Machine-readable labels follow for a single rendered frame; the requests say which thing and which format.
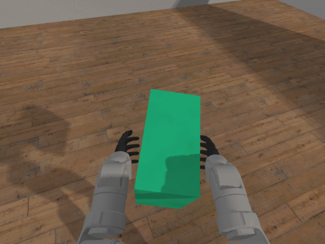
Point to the left robot hand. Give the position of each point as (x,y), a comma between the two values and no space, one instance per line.
(124,140)

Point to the right robot forearm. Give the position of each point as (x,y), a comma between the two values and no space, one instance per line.
(235,219)

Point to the carton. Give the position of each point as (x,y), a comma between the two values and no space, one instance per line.
(168,172)

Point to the right robot hand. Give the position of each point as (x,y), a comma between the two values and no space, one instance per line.
(211,149)

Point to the left robot forearm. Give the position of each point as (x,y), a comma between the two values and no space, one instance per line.
(106,218)

